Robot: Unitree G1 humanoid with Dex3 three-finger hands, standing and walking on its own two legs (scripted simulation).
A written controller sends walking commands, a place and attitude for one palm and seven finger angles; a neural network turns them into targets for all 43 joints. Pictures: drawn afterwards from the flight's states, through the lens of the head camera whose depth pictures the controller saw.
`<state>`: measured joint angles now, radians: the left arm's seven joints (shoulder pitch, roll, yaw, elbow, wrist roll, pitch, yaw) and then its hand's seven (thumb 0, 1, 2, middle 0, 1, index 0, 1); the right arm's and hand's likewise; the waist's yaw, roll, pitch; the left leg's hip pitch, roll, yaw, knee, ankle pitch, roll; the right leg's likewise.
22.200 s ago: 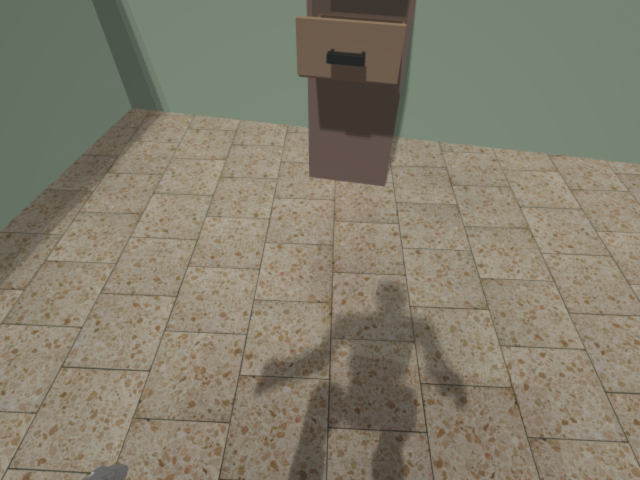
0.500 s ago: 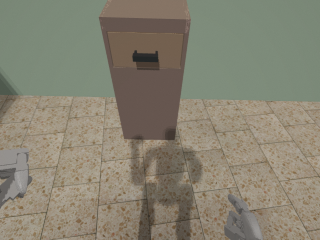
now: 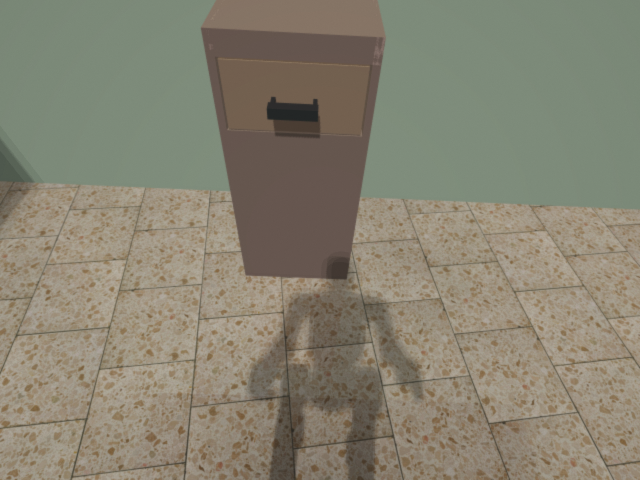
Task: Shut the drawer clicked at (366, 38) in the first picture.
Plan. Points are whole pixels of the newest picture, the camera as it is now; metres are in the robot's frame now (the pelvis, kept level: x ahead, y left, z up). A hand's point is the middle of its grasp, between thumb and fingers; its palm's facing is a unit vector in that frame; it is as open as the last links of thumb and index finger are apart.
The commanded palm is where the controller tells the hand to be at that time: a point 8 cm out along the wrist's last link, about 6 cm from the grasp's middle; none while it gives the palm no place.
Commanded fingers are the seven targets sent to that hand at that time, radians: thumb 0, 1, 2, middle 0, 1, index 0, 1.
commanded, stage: let the arm hang, fingers relaxed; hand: left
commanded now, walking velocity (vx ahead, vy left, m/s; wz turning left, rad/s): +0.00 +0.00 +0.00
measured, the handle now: (293, 106) +0.90 +0.08 -0.02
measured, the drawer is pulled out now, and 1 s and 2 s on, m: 0.00 0.00 0.00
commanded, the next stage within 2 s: look to check the result in 0.80 s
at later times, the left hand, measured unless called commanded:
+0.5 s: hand out of the picture -0.02 +0.16 -0.17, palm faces +0.04 -0.98 -0.21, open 7.0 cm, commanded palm none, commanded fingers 0.00 0.90 0.90 -0.20 -0.30 -0.20 -0.30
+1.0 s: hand out of the picture +0.00 +0.15 -0.17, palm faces +0.05 -0.98 -0.19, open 7.3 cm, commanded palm none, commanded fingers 0.00 0.90 0.90 -0.20 -0.30 -0.20 -0.30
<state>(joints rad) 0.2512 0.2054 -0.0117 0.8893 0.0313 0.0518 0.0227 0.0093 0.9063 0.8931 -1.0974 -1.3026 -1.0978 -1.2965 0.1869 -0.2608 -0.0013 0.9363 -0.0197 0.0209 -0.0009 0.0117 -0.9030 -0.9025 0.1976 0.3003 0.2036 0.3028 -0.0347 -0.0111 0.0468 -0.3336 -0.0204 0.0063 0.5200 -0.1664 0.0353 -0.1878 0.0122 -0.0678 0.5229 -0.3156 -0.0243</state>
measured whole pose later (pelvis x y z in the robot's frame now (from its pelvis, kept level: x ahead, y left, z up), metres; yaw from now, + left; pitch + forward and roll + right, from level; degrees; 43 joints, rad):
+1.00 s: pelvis +0.02 -0.02 +0.01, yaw +0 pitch -2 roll +0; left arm 0.31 0.12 0.01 1.15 0.00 0.00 0.04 0.00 0.91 0.89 -0.20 -0.30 -0.20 -0.30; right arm 0.29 -0.12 -0.01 1.15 -0.01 0.02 -0.04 0.01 -0.91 -0.90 0.20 0.30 0.20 0.30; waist -0.01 0.02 0.06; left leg -0.24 0.00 0.00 0.44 -0.17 0.01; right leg -0.08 0.04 -0.07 0.41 -0.30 -0.05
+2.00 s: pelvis +0.03 -0.03 +0.01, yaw -1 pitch -2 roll +0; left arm 0.25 0.17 0.02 1.14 0.00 -0.01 0.04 0.00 0.91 0.89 -0.20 -0.30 -0.20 -0.30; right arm 0.22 -0.18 -0.01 1.15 -0.01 0.01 -0.04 0.01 -0.90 -0.90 0.20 0.30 0.20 0.30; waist -0.01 0.02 0.06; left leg -0.20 0.01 0.01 0.41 -0.17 -0.01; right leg -0.04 0.05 -0.05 0.36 -0.28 -0.06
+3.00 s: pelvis +0.04 -0.03 +0.01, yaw -2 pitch -2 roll +0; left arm 0.18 0.24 0.02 1.14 0.00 -0.01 0.02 0.00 0.91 0.89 -0.21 -0.30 -0.20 -0.30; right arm 0.16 -0.25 -0.01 1.14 -0.01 0.00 -0.03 0.01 -0.90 -0.90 0.20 0.30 0.20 0.30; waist -0.01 0.02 0.06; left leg -0.17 0.01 0.02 0.36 -0.15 0.00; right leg -0.02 0.04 -0.04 0.32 -0.27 -0.05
